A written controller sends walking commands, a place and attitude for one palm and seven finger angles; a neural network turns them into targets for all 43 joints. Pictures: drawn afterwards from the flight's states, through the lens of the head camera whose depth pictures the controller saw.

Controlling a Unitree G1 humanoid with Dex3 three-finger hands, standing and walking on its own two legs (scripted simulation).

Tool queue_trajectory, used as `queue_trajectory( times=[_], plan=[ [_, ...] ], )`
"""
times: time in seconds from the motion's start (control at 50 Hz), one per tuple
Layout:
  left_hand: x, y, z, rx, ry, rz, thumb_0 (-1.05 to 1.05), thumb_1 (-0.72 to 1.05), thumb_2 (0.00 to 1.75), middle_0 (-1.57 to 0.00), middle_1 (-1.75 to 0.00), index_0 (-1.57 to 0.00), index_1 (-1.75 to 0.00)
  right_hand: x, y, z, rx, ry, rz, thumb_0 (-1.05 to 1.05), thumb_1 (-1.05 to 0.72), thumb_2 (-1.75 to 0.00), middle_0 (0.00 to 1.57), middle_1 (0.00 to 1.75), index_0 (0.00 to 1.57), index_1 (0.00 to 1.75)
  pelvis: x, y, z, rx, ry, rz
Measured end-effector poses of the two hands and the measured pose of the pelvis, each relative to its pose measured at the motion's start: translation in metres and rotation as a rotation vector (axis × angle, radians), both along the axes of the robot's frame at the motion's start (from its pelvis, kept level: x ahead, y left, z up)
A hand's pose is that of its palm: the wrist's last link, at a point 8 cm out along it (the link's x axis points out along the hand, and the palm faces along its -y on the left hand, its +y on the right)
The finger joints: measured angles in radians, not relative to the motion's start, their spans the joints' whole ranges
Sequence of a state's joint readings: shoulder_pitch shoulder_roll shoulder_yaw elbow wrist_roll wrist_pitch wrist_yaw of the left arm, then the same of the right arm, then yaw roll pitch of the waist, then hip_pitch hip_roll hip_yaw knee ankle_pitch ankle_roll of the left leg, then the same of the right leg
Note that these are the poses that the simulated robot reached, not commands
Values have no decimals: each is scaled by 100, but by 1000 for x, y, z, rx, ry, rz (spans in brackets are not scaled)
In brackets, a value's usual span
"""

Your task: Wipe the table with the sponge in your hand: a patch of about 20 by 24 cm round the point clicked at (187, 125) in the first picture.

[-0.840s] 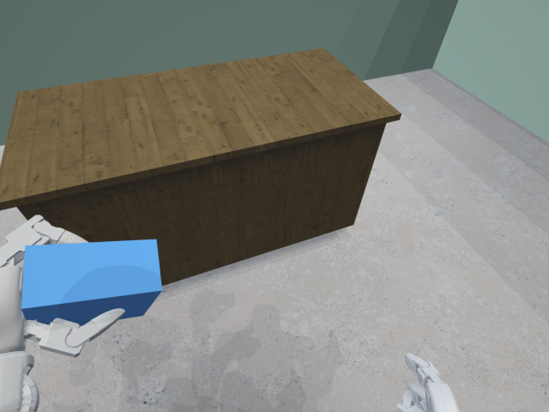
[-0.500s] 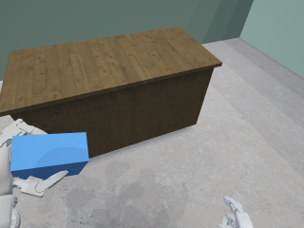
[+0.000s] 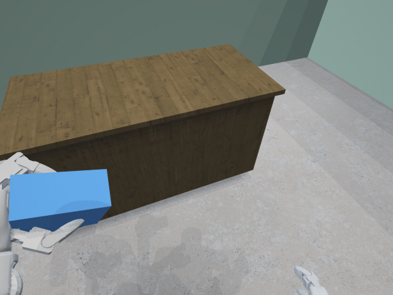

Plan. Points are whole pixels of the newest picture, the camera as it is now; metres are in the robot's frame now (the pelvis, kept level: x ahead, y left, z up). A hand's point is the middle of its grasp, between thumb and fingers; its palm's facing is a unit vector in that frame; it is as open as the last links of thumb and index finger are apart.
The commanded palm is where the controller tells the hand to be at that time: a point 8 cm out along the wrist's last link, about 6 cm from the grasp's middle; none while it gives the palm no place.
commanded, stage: take the last steps up to it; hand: left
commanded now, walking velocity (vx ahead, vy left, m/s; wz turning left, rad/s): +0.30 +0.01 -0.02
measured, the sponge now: (75, 201) +0.22 +0.21 +0.15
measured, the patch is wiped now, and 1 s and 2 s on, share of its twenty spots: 0.00 0.00 0.00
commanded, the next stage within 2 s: come to a stop and stand still in 1.92 s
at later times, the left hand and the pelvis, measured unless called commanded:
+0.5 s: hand (108, 139) +0.35 +0.19 +0.17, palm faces +0.33 -0.80 -0.50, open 9.9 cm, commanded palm +0.28 +0.25 +0.19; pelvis +0.12 -0.03 -0.01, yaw +0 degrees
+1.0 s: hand (118, 97) +0.47 +0.20 +0.18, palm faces +0.43 -0.81 -0.40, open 9.9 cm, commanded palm +0.40 +0.24 +0.19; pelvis +0.24 -0.04 +0.00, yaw +0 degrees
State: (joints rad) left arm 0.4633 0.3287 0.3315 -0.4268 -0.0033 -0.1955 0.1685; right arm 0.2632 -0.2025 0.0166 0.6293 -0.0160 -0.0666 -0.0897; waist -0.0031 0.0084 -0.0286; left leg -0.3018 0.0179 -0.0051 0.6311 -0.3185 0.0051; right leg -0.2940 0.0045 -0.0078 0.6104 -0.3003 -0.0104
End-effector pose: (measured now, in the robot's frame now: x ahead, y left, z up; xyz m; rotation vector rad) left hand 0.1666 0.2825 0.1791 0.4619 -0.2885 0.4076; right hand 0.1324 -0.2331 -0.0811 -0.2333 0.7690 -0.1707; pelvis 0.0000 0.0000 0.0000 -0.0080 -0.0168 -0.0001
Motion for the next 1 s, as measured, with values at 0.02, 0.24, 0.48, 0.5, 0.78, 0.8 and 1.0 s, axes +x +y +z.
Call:
queue_trajectory(
  times=[0.02,0.24,0.48,0.5,0.78,0.8,1.0],
  plan=[
    [4,0,-1,-3,-1,1,-1,-47,97,-78,-132,-78,-132,2,-1,-2,-1,6,-2,1,-91,-90,20,30,20,30,4,0,-1,0,3,1],
    [73,-1,2,32,-23,-53,-1,-47,97,-78,-132,-78,-132,46,1,-7,9,29,-36,2,-91,-90,20,30,20,30,55,5,-4,20,15,-21],
    [140,-49,10,146,38,-122,-1,-47,97,-78,-132,-78,-132,106,-19,-36,106,82,-22,1,-91,-90,20,30,20,30,114,-30,-11,-1,-2,-2],
    [142,-50,10,138,40,-111,-1,-47,97,-78,-132,-78,-132,112,-24,-35,100,94,-20,1,-91,-90,20,30,20,30,119,-32,-10,7,-5,-3],
    [180,-47,27,91,19,-10,-1,-47,98,-78,-132,-78,-132,213,-48,7,-7,30,49,2,-91,-90,20,30,20,30,185,-39,11,61,5,24],
    [186,-45,26,83,7,-6,-1,-47,98,-78,-132,-78,-132,221,-46,9,-9,17,50,1,-91,-90,20,30,20,30,192,-38,10,61,4,22],
    [259,-40,17,64,-41,-35,-1,-47,98,-78,-133,-78,-133,280,-9,4,92,-79,40,1,-91,-90,20,30,20,30,236,-36,-3,53,-3,3]
  ],
)
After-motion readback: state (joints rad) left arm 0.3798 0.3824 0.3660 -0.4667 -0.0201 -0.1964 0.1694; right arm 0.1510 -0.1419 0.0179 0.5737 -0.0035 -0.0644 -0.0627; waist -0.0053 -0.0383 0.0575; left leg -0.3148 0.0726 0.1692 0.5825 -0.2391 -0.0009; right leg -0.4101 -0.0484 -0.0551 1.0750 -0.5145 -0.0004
